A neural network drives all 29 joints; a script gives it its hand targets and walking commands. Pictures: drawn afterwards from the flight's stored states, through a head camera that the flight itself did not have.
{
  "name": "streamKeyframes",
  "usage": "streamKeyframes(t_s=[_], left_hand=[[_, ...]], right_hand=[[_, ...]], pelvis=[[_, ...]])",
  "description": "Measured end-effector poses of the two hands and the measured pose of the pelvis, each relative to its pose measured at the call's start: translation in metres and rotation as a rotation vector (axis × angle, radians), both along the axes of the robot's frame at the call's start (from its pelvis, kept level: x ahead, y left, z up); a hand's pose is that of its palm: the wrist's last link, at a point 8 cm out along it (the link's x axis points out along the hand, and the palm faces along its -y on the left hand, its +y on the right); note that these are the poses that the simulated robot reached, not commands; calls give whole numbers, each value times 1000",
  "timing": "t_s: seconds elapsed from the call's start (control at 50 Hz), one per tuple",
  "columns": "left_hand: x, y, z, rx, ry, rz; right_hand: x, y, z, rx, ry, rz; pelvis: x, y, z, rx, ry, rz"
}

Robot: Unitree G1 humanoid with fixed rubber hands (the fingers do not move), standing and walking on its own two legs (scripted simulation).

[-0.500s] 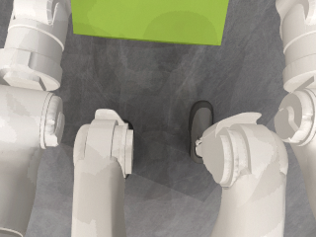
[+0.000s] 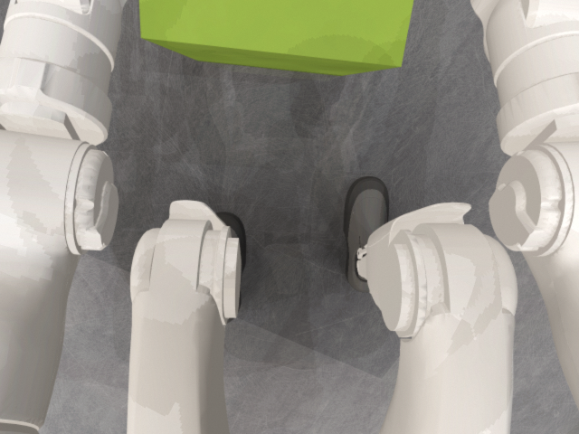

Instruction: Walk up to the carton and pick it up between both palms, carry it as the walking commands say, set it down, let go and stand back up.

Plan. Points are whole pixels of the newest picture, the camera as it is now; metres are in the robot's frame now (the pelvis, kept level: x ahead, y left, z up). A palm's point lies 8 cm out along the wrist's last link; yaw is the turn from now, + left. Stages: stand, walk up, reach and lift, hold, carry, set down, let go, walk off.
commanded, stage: reach and lift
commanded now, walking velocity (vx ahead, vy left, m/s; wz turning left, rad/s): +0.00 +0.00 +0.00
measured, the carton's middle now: out of the picture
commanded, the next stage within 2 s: none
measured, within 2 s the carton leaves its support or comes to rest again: leaves its support in 0.84 s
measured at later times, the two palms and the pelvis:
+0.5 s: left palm out of the picture +0.58 +0.12 -0.19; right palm out of the picture +0.56 -0.19 -0.19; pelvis +0.01 +0.01 -0.01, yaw +0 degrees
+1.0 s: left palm out of the picture +0.58 +0.11 -0.16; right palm out of the picture +0.57 -0.19 -0.16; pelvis +0.01 +0.00 +0.00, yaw +0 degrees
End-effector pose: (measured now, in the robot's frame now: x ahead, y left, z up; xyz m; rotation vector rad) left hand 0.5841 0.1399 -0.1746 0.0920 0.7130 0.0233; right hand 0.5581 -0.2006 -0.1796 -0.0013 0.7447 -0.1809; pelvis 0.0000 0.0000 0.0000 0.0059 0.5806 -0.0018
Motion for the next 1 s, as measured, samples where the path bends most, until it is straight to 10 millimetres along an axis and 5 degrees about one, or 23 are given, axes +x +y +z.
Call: streamKeyframes(t_s=[0.08, 0.76, 1.0], left_hand=[[5, -16, 1, -39, -12, -32], [-2, -32, -9, -64, 33, -39], [0, -27, 17, -26, -13, -4]], right_hand=[[-8, 22, -14, 35, 42, 22], [-4, 3, -10, -9, 77, 29], [10, 14, 22, 4, -25, -49]], pelvis=[[2, -1, 2, -6, 11, 3], [15, -4, -8, -21, 47, 21], [7, -1, 2, -11, -30, 6]])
